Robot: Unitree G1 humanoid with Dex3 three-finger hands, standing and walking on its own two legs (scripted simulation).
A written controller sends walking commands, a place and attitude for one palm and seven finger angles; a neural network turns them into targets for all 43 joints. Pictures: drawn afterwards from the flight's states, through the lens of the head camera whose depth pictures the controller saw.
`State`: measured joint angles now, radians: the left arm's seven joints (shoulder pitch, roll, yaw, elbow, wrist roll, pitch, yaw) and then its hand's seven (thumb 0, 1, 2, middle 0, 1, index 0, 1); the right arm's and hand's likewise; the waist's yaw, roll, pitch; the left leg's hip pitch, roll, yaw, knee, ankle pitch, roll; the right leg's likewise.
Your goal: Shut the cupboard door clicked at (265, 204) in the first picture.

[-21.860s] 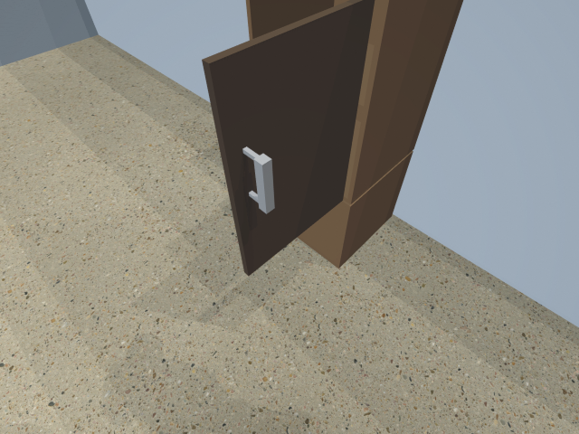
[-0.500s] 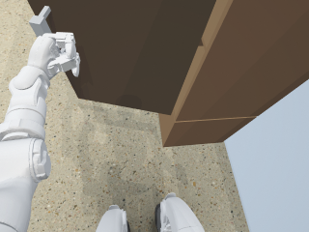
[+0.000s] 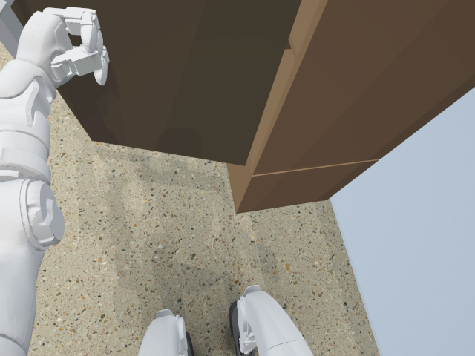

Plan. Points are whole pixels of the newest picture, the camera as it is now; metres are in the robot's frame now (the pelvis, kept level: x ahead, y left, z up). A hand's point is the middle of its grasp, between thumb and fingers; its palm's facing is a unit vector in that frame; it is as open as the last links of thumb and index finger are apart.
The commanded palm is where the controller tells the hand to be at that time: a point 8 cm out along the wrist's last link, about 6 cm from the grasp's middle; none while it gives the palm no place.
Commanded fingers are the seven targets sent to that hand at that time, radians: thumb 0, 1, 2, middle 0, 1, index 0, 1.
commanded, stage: push the door shut along its arc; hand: left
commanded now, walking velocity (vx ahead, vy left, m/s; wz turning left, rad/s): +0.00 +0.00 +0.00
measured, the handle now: (30, 40) +0.60 +0.22 +0.09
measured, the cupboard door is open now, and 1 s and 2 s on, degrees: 72 60 60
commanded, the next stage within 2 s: pull the fist back off the door in 0.38 s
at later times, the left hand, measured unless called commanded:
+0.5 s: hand (120, 42) +0.57 +0.10 +0.10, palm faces -0.39 -0.92 -0.02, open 3.6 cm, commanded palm +0.60 +0.11 +0.10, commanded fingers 0.00 0.90 0.90 -1.30 -1.50 -1.30 -1.50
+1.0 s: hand (124, 37) +0.58 +0.09 +0.11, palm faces +0.05 -1.00 -0.03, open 3.1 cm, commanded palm +0.53 +0.13 +0.10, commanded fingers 0.00 0.90 0.90 -1.30 -1.50 -1.30 -1.50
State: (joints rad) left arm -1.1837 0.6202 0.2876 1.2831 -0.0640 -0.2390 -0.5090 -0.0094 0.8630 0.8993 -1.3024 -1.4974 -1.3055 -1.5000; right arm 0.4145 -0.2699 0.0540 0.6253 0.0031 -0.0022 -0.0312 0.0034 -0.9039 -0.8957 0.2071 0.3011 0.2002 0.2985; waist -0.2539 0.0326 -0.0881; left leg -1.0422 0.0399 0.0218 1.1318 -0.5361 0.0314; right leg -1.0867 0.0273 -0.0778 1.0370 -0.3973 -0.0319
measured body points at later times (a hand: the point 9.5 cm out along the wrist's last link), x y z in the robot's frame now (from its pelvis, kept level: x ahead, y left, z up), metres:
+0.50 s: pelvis -0.01 +0.00 -0.02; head +0.17 +0.02 +0.39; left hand +0.59 +0.15 +0.11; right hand -0.05 -0.27 -0.12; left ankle -0.01 +0.10 -0.65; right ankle +0.04 -0.11 -0.65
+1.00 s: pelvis +0.01 -0.01 +0.01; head +0.16 -0.01 +0.44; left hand +0.57 +0.14 +0.11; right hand -0.06 -0.25 -0.09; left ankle -0.01 +0.10 -0.65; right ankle +0.04 -0.11 -0.65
